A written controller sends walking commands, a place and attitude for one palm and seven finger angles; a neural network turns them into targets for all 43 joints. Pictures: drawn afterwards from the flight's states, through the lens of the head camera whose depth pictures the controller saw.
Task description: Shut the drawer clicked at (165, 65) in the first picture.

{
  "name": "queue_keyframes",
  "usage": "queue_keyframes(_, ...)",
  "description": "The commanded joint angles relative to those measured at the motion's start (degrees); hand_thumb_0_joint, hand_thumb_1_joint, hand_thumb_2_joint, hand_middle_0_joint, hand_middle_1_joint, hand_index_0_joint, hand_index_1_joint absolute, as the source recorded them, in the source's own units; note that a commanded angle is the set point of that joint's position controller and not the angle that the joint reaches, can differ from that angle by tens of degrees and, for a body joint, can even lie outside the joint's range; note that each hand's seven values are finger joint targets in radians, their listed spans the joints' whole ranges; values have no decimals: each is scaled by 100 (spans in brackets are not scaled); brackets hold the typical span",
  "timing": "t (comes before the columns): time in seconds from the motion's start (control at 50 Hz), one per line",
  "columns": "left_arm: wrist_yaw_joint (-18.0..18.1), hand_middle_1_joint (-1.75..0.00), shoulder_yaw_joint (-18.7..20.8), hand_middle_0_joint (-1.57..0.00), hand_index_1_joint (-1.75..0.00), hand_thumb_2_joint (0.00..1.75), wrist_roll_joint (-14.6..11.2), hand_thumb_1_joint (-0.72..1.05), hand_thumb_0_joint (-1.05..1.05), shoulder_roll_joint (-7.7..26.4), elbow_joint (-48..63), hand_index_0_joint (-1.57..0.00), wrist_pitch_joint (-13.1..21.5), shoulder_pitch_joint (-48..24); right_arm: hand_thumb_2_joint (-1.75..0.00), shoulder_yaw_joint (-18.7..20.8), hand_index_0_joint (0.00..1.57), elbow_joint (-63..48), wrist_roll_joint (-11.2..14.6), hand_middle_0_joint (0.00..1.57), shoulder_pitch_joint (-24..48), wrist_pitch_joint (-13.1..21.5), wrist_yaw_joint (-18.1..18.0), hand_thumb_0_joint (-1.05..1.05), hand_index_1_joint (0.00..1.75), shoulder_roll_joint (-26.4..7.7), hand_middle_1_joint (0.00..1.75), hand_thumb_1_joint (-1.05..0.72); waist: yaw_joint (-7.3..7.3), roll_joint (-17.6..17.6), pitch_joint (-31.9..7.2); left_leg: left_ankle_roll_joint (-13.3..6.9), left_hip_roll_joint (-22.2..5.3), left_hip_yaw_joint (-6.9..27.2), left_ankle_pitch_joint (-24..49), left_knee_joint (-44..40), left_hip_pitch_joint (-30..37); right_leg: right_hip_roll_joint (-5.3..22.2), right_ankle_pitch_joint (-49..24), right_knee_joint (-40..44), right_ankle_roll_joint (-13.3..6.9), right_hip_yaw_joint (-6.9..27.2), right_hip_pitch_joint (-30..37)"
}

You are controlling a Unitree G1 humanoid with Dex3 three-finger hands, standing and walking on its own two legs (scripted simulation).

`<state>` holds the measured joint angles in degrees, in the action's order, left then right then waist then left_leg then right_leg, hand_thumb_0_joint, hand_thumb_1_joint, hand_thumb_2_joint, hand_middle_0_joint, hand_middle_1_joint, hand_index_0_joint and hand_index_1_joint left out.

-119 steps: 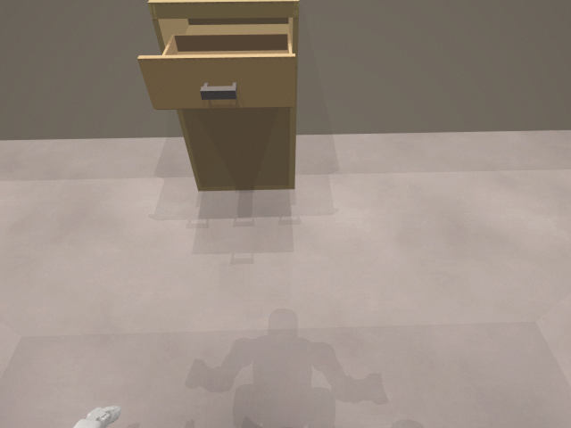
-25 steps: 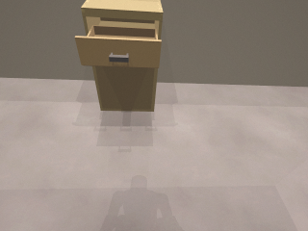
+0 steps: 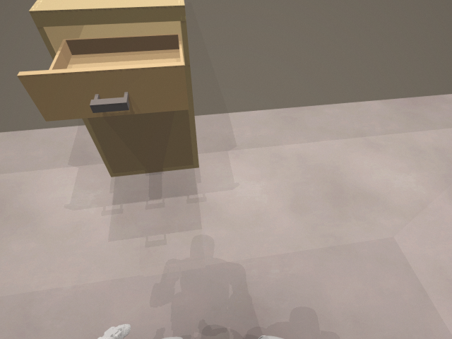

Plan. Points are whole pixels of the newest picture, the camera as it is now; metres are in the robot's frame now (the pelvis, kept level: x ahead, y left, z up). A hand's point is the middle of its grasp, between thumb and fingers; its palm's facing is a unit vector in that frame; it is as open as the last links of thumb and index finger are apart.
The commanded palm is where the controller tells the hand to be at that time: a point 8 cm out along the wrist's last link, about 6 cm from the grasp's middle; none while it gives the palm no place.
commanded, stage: walk to a spot facing it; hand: left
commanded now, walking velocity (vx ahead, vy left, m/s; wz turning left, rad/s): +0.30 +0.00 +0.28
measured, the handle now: (111, 100) +0.74 +0.35 -0.02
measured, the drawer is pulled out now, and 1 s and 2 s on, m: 0.29 0.29 0.29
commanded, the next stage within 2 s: take the last steps up to it in 0.14 s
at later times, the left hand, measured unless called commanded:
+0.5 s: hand out of the picture +0.08 +0.21 -0.17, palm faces +0.22 -0.97 -0.13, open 7.4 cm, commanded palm none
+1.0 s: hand (137, 233) +0.37 +0.22 -0.14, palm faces +0.18 -0.96 -0.21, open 7.3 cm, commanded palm none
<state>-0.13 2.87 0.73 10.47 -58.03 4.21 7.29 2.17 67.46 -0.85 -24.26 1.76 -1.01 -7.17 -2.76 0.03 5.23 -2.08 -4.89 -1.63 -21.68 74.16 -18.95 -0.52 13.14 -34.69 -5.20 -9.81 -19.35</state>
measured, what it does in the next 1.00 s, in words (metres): walks ahead: left foot, then right foot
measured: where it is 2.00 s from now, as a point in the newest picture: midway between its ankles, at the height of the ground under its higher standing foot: (209, 290)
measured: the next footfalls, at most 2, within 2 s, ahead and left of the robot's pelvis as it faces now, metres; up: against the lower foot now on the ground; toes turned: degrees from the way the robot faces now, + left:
left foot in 0.40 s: +0.26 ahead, +0.16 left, +0.00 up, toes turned +15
right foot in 0.90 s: +0.40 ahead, -0.06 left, +0.00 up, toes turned +0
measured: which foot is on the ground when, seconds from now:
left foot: up 0.00-0.38, down 0.40-0.90, up 0.92-1.00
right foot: down 0.00-0.40, up 0.42-0.88, down 0.90-1.00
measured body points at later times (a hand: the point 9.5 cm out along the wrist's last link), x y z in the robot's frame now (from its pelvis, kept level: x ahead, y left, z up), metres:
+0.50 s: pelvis +0.18 +0.06 +0.01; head +0.20 +0.09 +0.45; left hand +0.07 +0.26 -0.16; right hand +0.30 -0.15 -0.13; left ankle +0.22 +0.15 -0.72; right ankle +0.12 -0.07 -0.64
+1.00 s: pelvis +0.33 +0.03 +0.01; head +0.34 +0.02 +0.46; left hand +0.36 +0.27 -0.13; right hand +0.30 -0.18 -0.15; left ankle +0.25 +0.14 -0.66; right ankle +0.36 -0.06 -0.72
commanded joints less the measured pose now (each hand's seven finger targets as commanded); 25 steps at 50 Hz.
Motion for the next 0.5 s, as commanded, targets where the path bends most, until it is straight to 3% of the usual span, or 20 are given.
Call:
queue_keyframes(0.0,113,-30,65,-20,-30,90,66,90,0,518,-105,-20,41,894,-90,67,20,-342,-65,20,-459,-41,57,0,30,-144,30,-90,35,-98,-101,89,-379,205,541,-151,-883,1759,72,2414,-359,1517,23)
queue_keyframes(0.04,101,-30,36,-20,-30,90,62,90,0,425,-140,-20,58,939,-90,90,20,-452,-64,20,-288,-120,81,0,30,-174,30,-90,-22,-487,78,193,-423,114,844,-508,-1046,1625,3,2609,-292,1103,-187)
queue_keyframes(0.12,111,-30,45,-20,-30,90,69,90,0,436,-158,-20,100,1127,-90,121,20,-829,-55,20,483,-132,184,0,30,-237,30,-90,68,-425,294,272,-452,-8,1334,-1446,-1369,1599,-10,2784,-326,756,41)
queue_keyframes(0.18,122,-30,21,-20,-30,90,66,90,0,468,-267,-20,117,1491,-90,101,20,-1099,-47,20,1195,-77,245,0,30,-266,30,-90,285,-362,371,259,-386,-175,1361,-2400,-1498,1665,-733,2603,-319,561,646)
queue_keyframes(0.26,152,-30,20,-20,-30,90,87,90,0,593,-387,-20,71,1880,-90,44,20,-1241,-45,20,1585,-7,267,0,30,-253,30,-90,461,-286,205,90,-108,-450,1029,-3257,-1038,1741,-2161,2063,-283,437,1334)
queue_keyframes(0.28,148,-30,32,-20,-30,90,88,90,0,636,-415,-20,53,1949,-90,43,20,-1248,-47,20,1564,12,266,0,30,-285,30,-90,465,-342,74,29,-18,-522,890,-3428,-877,1738,-2443,1870,-267,401,1531)
queue_keyframes(0.3,147,-30,53,-20,-30,90,96,90,0,672,-421,-20,34,1944,-90,58,20,-1201,-52,20,1346,41,245,0,30,-351,30,-90,365,-327,-58,-48,75,-574,774,-3692,-444,1726,-2752,1478,-238,349,1554)
queue_keyframes(0.32,147,-30,63,-20,-30,90,78,90,0,694,-413,-20,18,1888,-90,87,20,-1056,-72,20,851,67,217,0,30,-465,30,-90,132,-262,-339,-114,244,-652,948,-4087,267,1549,-2919,800,-127,107,1474)
queue_keyframes(0.34,134,-30,46,-20,-30,90,46,90,0,625,-404,-20,7,1867,-90,157,20,-858,-106,20,154,104,183,0,30,-713,30,-90,-155,-27,-764,-259,149,-459,1456,-4474,1443,1298,-2589,-310,64,-115,981)
queue_keyframes(0.36,89,-30,12,-20,-30,90,-13,90,0,368,-301,-20,-2,2009,-90,295,20,-753,-162,20,-453,152,107,0,30,-1349,30,-90,-313,1188,-1328,-795,-1116,1295,2031,-4961,2678,570,-495,-1915,426,-416,-305)
queue_keyframes(0.38,67,-30,-52,-20,-30,90,-3,90,0,222,-89,-20,32,1805,-90,340,20,-672,-53,20,-762,124,40,0,30,-1651,30,-90,-324,1606,-1467,-1400,-2050,2575,3028,-5447,3220,153,2137,-3332,507,27,-1444)
queue_keyframes(0.4,90,-30,-7,-20,-30,90,29,90,0,440,26,-20,-13,1474,-90,331,20,-705,9,20,-629,77,7,0,30,-1631,30,-90,-314,811,-1107,-1574,-2136,2469,2687,-5516,2805,440,2124,-3857,393,472,-1668)
queue_keyframes(0.44,57,-30,43,-20,-30,90,54,90,0,273,-92,-20,-73,1267,-90,213,20,-843,5,20,254,149,-37,0,30,-1091,30,-90,1,544,-507,-1188,-1657,1793,1684,-5969,1587,771,1229,-3930,457,794,-1755)
queue_keyframes(0.48,3,-30,35,-20,-30,90,98,90,0,107,-270,-20,-182,1559,-90,121,20,-924,7,20,657,218,-32,0,30,-771,30,-90,289,416,-259,-878,-1197,976,1499,-6187,767,874,643,-3386,533,812,-1194)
